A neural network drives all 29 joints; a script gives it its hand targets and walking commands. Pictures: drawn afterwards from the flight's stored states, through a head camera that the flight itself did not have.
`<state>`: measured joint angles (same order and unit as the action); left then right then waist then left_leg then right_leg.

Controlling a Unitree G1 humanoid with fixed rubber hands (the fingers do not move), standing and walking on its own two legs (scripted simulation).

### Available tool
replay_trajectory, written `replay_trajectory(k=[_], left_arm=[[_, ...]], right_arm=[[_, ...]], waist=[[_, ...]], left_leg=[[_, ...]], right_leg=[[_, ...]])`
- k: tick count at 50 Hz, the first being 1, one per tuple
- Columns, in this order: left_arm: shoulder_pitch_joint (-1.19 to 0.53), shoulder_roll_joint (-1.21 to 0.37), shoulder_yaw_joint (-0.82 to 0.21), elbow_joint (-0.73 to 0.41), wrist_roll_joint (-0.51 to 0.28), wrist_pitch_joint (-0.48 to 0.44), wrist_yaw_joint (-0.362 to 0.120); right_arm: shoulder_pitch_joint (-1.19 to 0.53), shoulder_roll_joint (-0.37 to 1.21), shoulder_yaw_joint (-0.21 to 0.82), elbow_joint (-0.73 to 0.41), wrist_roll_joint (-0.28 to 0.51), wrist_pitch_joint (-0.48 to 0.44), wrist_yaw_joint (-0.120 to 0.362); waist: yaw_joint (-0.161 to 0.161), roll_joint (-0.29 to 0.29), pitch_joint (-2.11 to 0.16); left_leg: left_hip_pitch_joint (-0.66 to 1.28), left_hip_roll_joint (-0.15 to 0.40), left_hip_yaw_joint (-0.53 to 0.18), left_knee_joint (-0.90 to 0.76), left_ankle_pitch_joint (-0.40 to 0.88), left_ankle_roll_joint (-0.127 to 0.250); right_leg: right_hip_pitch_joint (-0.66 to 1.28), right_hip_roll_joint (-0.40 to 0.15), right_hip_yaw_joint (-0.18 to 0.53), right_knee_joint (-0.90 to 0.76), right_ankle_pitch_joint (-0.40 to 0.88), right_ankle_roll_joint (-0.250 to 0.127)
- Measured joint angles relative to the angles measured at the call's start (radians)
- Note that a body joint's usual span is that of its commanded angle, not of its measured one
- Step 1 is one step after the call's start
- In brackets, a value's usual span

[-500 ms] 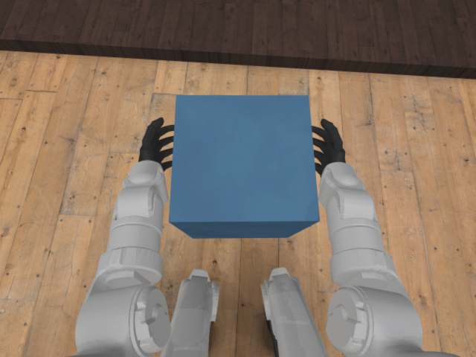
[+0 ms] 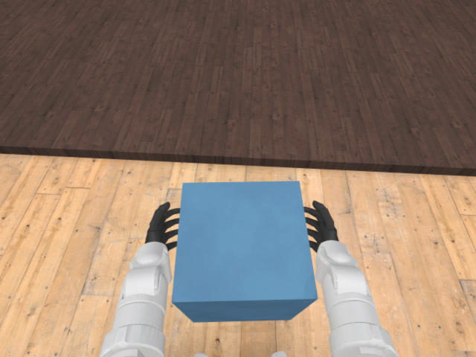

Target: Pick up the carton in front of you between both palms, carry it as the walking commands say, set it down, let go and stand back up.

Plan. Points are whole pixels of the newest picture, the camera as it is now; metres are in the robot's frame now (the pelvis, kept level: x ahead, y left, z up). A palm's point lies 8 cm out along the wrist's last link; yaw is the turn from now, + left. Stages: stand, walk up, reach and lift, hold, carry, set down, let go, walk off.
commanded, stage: reach and lift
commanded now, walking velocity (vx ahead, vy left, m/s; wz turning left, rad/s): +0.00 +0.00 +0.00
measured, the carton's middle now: (241, 257) +0.34 +0.00 -0.10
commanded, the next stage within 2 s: hold in 1.38 s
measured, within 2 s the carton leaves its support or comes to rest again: neither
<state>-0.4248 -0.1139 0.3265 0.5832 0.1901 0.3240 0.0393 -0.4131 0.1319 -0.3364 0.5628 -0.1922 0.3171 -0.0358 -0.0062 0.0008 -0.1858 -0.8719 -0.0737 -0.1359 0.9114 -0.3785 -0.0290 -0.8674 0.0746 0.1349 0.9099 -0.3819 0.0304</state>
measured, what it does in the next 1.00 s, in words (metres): rises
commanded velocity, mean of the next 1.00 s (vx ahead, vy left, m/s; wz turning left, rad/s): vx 0.00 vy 0.00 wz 0.00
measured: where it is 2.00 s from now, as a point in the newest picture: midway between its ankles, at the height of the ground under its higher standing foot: outside the picture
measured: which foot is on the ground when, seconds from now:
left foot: down 0.00-1.00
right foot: down 0.00-1.00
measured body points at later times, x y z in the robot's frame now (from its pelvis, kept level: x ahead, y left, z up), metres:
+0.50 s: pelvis +0.01 +0.00 +0.06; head -0.02 +0.00 +0.51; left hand +0.31 +0.15 +0.07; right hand +0.31 -0.15 +0.07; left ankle +0.03 +0.13 -0.68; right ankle +0.03 -0.13 -0.68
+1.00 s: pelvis +0.02 +0.00 +0.06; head -0.01 +0.00 +0.51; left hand +0.32 +0.15 +0.08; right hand +0.32 -0.15 +0.08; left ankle +0.03 +0.13 -0.68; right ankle +0.03 -0.13 -0.68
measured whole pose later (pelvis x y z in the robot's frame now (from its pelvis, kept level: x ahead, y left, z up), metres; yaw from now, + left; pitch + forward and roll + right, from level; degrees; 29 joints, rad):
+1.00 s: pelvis +0.02 +0.00 +0.06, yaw +0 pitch -4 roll +0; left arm -0.28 -0.16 0.26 0.33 0.28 0.64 0.00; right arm -0.28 0.16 -0.26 0.32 -0.28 0.64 0.02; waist 0.00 0.00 0.01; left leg -0.12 -0.04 -0.14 0.40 -0.21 -0.01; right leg -0.12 0.04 0.14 0.40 -0.21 0.02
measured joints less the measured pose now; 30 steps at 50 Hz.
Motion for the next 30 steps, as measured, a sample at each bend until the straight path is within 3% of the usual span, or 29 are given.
replay_trajectory(k=[8,18,30], left_arm=[[0.111,-0.015,-0.038,-0.07,0.0,0.062,-0.002],[0.193,-0.031,-0.085,-0.198,0.029,0.215,-0.009],[0.122,-0.047,-0.031,-0.185,0.097,0.285,-0.042]], right_arm=[[0.109,0.014,0.042,-0.068,-0.006,0.062,0.003],[0.183,0.013,0.096,-0.185,-0.028,0.217,0.021],[0.111,0.03,0.044,-0.17,-0.094,0.286,0.051]], waist=[[0.003,-0.001,0.036],[0.004,-0.001,0.09],[0.006,-0.001,0.173]], left_leg=[[0.294,0.014,-0.004,-0.219,0.064,0.008],[0.617,0.029,-0.011,-0.435,0.137,0.013],[0.685,0.031,-0.007,-0.444,0.154,0.012]], right_leg=[[0.292,-0.013,0.01,-0.217,0.064,-0.008],[0.616,-0.029,0.012,-0.434,0.137,-0.015],[0.684,-0.03,0.011,-0.442,0.154,-0.014]])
